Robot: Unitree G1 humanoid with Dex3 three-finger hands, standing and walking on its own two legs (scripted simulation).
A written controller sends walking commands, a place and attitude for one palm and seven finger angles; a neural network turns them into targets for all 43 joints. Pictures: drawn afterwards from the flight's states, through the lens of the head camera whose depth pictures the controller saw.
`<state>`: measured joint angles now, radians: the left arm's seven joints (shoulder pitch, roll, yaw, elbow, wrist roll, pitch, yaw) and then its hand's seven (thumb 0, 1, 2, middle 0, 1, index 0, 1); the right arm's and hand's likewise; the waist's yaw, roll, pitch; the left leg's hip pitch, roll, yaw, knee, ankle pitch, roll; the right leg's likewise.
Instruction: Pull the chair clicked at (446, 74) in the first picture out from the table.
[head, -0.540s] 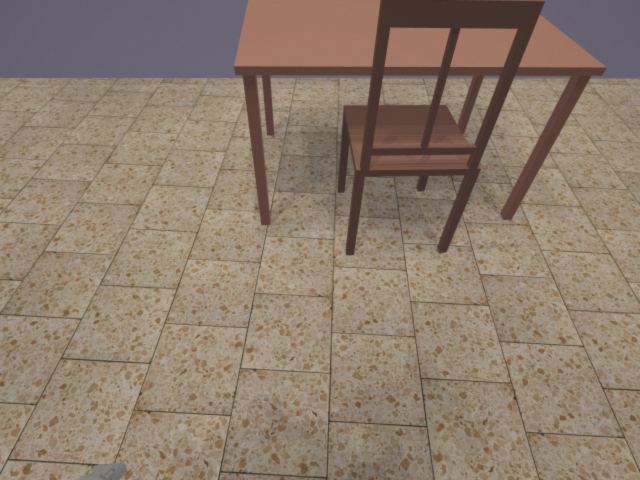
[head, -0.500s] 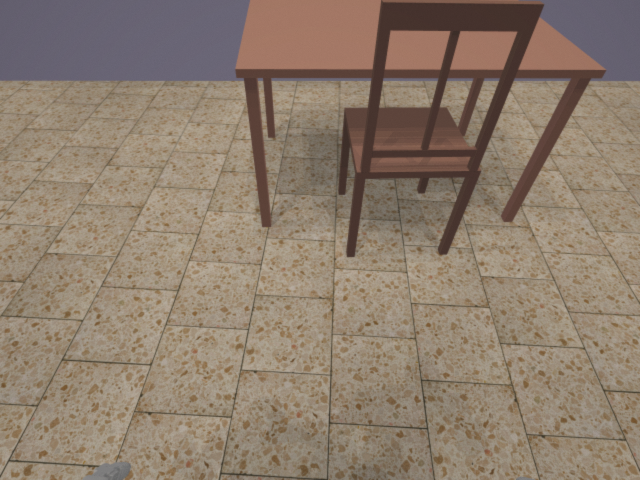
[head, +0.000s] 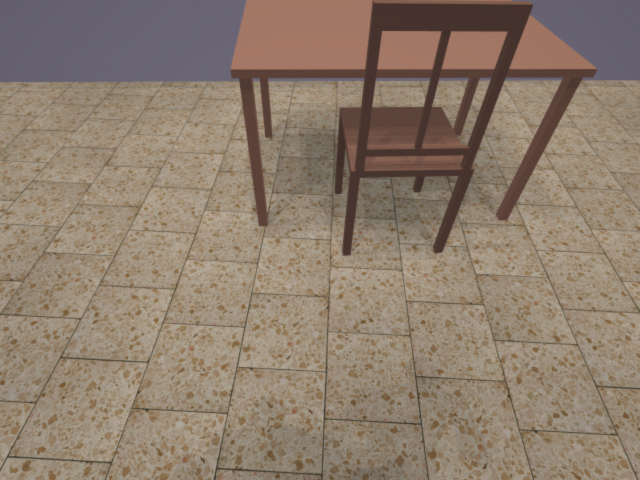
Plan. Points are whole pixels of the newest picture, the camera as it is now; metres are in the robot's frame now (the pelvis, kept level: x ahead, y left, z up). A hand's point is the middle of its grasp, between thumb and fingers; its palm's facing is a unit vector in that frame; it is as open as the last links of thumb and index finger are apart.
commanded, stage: stand and wait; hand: left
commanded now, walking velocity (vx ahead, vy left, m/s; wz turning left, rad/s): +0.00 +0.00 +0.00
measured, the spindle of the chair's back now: (430, 95) +1.15 -0.26 -0.07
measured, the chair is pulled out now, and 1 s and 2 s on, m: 0.00 0.00 0.00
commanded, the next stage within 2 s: look at it before walking up in 0.28 s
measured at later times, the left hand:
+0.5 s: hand out of the picture +0.07 +0.24 -0.15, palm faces -0.03 -0.94 -0.33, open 7.4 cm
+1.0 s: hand out of the picture +0.07 +0.24 -0.15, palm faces -0.03 -0.94 -0.33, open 7.4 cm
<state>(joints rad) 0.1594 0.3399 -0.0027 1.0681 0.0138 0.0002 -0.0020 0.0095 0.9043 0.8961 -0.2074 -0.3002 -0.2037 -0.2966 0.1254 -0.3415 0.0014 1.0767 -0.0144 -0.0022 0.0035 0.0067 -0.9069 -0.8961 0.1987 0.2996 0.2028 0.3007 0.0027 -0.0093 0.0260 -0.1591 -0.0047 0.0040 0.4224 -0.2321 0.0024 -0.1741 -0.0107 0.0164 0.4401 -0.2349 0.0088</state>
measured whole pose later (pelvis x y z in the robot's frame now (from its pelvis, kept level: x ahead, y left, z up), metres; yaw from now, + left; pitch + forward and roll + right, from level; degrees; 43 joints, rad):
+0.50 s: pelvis -0.01 -0.01 +0.00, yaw +0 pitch -2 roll +0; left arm 0.13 0.34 0.00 1.08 0.01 -0.01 0.00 0.01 0.90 0.90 -0.21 -0.30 -0.20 -0.30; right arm 0.13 -0.33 0.01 1.11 -0.01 -0.01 0.01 0.01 -0.91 -0.90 0.20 0.30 0.20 0.30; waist 0.00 -0.01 0.02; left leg -0.15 0.00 0.01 0.39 -0.20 -0.01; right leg -0.17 0.00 0.02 0.41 -0.20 0.00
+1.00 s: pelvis +0.00 -0.01 +0.00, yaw +0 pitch -2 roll +0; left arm 0.14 0.34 0.00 1.09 0.02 -0.01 0.00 0.01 0.90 0.90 -0.21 -0.30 -0.20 -0.30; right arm 0.11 -0.34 0.01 1.11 -0.01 -0.01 0.01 0.01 -0.91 -0.90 0.20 0.30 0.20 0.30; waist 0.00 -0.01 0.03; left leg -0.14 0.01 0.01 0.37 -0.20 -0.01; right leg -0.16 0.00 0.02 0.39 -0.20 0.00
